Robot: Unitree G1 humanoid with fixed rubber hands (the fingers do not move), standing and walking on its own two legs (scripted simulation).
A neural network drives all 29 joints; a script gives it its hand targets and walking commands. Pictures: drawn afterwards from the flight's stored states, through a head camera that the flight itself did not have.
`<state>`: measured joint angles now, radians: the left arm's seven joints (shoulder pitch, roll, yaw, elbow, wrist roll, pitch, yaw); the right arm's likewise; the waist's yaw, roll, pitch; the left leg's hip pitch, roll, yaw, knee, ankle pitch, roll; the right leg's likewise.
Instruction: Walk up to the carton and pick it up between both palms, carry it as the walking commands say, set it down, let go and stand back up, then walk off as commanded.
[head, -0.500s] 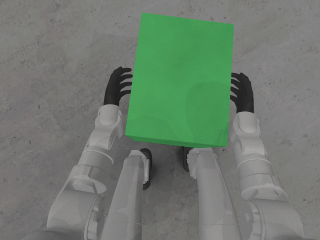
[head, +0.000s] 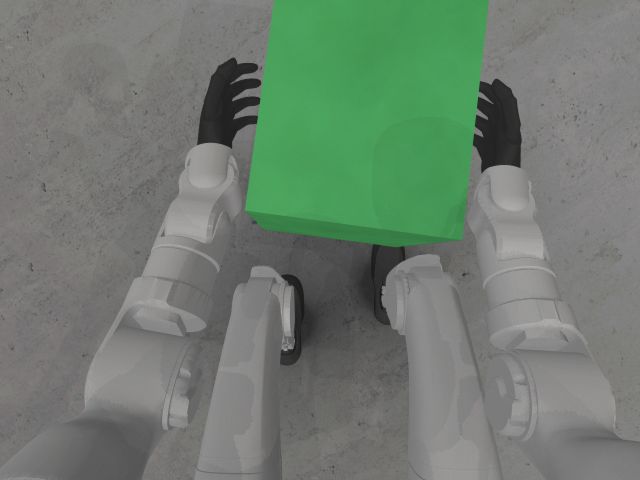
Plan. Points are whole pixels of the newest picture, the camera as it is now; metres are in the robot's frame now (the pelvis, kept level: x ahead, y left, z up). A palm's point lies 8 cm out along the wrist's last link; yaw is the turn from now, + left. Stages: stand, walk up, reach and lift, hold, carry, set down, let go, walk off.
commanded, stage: set down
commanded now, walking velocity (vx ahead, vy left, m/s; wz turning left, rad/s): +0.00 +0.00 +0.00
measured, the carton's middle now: (353, 126) +0.48 -0.03 -0.26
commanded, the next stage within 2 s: none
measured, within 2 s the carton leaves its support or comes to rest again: neither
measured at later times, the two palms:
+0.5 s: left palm (233, 127) +0.48 +0.14 -0.25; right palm (466, 131) +0.47 -0.18 -0.25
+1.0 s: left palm (237, 107) +0.52 +0.14 -0.30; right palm (455, 95) +0.53 -0.18 -0.30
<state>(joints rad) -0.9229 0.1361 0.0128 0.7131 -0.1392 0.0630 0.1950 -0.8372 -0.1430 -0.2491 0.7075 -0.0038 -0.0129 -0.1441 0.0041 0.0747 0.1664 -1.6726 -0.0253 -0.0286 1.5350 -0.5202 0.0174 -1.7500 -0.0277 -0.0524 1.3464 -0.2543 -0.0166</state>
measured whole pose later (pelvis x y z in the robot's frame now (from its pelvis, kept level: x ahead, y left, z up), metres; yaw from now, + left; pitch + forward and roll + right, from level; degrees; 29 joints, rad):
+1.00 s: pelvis -0.03 +0.00 -0.14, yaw +1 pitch +33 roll -2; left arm -1.47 0.27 0.20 1.00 -0.08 0.21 0.07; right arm -1.50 -0.29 -0.32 0.96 0.00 0.21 -0.12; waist -0.01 0.11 0.44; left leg -2.02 -0.06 -0.03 2.03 -0.59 0.01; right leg -2.10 -0.02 -0.04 1.83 -0.30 -0.02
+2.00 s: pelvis -0.03 +0.00 -0.19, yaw +1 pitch +34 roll -3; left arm -1.50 0.29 0.17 0.97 -0.06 0.24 -0.03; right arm -1.47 -0.33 -0.37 0.96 -0.01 0.21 0.02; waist -0.05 0.05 0.42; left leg -2.16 -0.07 -0.03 2.18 -0.61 0.01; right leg -2.25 -0.02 -0.04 1.97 -0.31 -0.02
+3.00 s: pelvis -0.02 +0.00 -0.18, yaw +2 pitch +36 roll -3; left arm -1.50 0.28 0.08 1.02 -0.07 0.12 0.08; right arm -1.52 -0.34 -0.37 1.18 0.01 0.08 -0.05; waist -0.05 0.02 0.46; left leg -2.17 -0.08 -0.03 2.17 -0.62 0.01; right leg -2.27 -0.02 -0.03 1.97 -0.33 -0.01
